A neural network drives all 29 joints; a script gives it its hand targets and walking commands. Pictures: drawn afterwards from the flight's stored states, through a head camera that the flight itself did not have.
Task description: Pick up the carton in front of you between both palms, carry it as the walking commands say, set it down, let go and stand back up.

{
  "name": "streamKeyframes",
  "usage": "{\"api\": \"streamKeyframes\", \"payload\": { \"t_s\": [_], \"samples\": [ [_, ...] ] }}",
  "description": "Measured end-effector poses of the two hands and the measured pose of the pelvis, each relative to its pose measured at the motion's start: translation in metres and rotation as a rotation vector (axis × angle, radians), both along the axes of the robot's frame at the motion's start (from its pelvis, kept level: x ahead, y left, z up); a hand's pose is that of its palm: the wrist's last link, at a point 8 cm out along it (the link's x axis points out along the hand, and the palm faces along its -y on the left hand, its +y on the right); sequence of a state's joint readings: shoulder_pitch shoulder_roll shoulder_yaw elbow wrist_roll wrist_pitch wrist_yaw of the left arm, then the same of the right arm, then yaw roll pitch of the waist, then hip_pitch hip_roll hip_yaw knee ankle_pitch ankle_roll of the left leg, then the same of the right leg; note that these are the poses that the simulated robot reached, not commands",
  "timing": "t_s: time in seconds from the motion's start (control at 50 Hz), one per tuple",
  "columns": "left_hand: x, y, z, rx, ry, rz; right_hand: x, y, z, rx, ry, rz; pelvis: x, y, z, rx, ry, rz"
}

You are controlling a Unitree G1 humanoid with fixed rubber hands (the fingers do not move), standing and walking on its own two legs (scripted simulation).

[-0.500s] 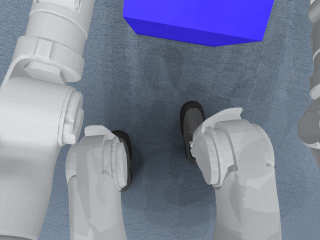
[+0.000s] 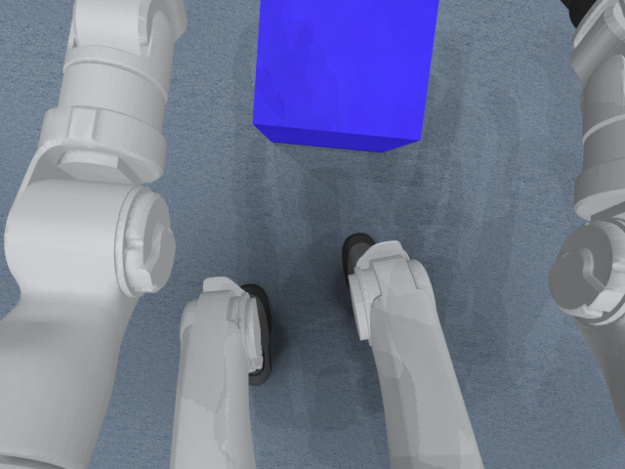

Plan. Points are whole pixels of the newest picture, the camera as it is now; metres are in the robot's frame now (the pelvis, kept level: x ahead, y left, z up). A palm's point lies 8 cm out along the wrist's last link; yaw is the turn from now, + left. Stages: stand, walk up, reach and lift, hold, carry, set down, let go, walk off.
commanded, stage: set down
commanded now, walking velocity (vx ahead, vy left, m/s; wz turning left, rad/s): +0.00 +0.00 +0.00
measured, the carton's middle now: (337, 74) +0.54 -0.13 -0.36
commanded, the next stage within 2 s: let go in 0.44 s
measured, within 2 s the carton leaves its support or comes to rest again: neither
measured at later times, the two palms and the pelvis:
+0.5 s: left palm out of the picture +0.61 +0.03 +0.05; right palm out of the picture +0.50 -0.35 +0.05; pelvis +0.03 -0.01 +0.13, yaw -1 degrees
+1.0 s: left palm out of the picture +0.45 +0.10 +0.14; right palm out of the picture +0.36 -0.32 +0.14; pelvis +0.07 -0.03 +0.24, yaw -3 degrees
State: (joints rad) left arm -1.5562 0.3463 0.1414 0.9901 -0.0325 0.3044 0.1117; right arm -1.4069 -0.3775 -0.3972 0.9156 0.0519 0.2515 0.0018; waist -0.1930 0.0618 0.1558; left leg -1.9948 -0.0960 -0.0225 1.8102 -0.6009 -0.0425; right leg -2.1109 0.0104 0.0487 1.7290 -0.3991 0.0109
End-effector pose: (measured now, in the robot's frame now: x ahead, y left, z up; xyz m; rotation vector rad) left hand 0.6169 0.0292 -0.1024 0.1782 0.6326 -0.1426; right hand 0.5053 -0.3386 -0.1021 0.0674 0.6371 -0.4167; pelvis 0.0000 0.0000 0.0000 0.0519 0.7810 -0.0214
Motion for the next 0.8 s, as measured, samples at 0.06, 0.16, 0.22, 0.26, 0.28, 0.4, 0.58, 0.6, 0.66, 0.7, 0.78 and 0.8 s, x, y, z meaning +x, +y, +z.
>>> {"api": "streamKeyframes", "payload": {
  "t_s": [0.06, 0.16, 0.22, 0.26, 0.28, 0.4, 0.58, 0.6, 0.66, 0.7, 0.78, 0.8],
  "samples": [
    [0.001, 0.000, 0.014, -0.002, -0.005, -0.003, 0.001, -0.001, 0.015, -0.004, 0.001, -0.001, 0.004, -0.001, 0.014, -0.001, 0.018, 0.001],
    [0.002, -0.002, 0.043, -0.002, -0.005, -0.006, -0.001, -0.005, 0.045, -0.006, 0.002, -0.002, 0.012, -0.002, 0.041, -0.002, 0.035, -0.001],
    [0.002, -0.002, 0.063, 0.000, -0.003, -0.007, -0.002, -0.007, 0.065, -0.004, 0.000, -0.003, 0.017, -0.002, 0.058, -0.001, 0.039, -0.005],
    [0.002, -0.002, 0.076, 0.001, -0.001, -0.006, -0.003, -0.008, 0.079, -0.001, -0.002, -0.002, 0.019, -0.003, 0.070, 0.000, 0.040, -0.008],
    [0.002, -0.002, 0.083, 0.002, 0.000, -0.006, -0.004, -0.008, 0.085, 0.000, -0.003, -0.002, 0.020, -0.003, 0.075, 0.001, 0.039, -0.009],
    [0.001, 0.002, 0.122, 0.003, 0.003, -0.005, -0.006, -0.009, 0.123, 0.005, -0.010, 0.000, 0.024, -0.004, 0.110, 0.004, 0.029, -0.016],
    [-0.015, 0.010, 0.161, 0.025, 0.018, 0.020, -0.016, -0.004, 0.160, -0.017, 0.024, 0.057, 0.031, -0.009, 0.153, 0.004, 0.005, -0.021],
    [-0.020, 0.012, 0.164, 0.034, 0.020, 0.028, -0.019, -0.002, 0.162, -0.024, 0.034, 0.073, 0.033, -0.009, 0.158, 0.005, -0.001, -0.022],
    [-0.044, 0.021, 0.171, 0.063, 0.029, 0.062, -0.033, 0.003, 0.170, -0.045, 0.071, 0.129, 0.038, -0.013, 0.173, 0.006, -0.029, -0.022],
    [-0.063, 0.028, 0.176, 0.079, 0.036, 0.086, -0.045, 0.007, 0.175, -0.056, 0.097, 0.170, 0.043, -0.016, 0.183, 0.007, -0.054, -0.021],
    [-0.101, 0.041, 0.191, 0.098, 0.054, 0.129, -0.072, 0.012, 0.191, -0.068, 0.139, 0.234, 0.051, -0.021, 0.203, 0.003, -0.113, -0.020],
    [-0.109, 0.044, 0.195, 0.101, 0.058, 0.135, -0.079, 0.013, 0.196, -0.069, 0.146, 0.245, 0.053, -0.023, 0.207, 0.001, -0.130, -0.020]
  ]
}}
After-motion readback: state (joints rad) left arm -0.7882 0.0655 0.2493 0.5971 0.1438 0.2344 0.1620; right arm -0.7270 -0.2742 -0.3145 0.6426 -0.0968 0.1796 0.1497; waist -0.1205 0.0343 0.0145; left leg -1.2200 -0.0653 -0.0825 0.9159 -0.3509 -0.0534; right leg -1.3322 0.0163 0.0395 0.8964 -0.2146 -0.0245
